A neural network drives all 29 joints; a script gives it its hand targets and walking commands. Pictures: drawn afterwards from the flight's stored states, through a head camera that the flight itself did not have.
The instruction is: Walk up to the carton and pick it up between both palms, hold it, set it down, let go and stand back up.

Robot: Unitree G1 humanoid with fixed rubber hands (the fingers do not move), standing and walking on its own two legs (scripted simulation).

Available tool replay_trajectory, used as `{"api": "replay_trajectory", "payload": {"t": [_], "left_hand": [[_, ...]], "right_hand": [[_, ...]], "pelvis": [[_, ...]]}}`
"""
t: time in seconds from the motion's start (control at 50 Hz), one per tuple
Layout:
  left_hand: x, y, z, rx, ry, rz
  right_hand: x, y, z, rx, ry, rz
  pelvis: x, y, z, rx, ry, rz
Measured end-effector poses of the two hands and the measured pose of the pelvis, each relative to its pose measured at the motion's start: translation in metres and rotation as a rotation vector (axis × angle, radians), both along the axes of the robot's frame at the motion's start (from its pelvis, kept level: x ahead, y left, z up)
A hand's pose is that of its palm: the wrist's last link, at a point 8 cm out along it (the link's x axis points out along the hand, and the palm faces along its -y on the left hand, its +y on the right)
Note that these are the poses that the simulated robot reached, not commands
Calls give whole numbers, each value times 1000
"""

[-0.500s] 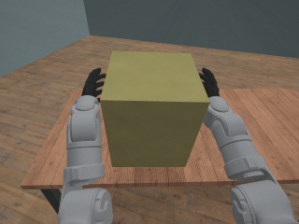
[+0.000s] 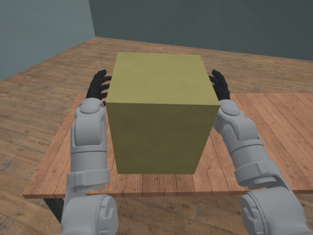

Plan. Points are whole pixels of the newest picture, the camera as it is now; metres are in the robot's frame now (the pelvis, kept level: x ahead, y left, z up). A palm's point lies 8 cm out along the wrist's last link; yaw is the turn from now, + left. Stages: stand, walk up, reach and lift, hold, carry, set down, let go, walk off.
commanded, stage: hold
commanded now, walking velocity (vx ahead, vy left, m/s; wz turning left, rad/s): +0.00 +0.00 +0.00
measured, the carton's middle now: (157, 115) +0.38 +0.01 +0.17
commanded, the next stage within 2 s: set down in 1.26 s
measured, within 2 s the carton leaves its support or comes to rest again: neither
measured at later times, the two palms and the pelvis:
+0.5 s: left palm (94, 102) +0.36 +0.15 +0.23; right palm (220, 103) +0.36 -0.15 +0.22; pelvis -0.01 +0.00 +0.00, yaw +0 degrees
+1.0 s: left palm (96, 102) +0.36 +0.15 +0.23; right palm (222, 103) +0.36 -0.15 +0.22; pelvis +0.00 +0.00 +0.00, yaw +0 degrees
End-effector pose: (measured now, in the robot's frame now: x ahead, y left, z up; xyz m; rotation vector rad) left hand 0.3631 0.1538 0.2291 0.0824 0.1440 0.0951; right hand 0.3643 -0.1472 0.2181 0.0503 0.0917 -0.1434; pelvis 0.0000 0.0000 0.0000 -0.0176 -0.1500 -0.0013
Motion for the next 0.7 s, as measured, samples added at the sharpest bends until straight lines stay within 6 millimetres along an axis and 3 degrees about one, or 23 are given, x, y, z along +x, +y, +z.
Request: {"api": "replay_trajectory", "payload": {"t": [0.22,0.54,0.7], "left_hand": [[-7,-4,-2,-3,-13,-5],[-5,1,3,-1,-6,1],[-4,2,-5,-10,8,-3]], "right_hand": [[-8,-4,-1,8,-13,-7],[-5,1,1,3,-6,1],[-4,1,0,-4,8,-2]], "pelvis": [[-1,0,0,-1,-8,-2],[-6,0,0,2,7,-4],[-5,0,0,1,4,-3]]}}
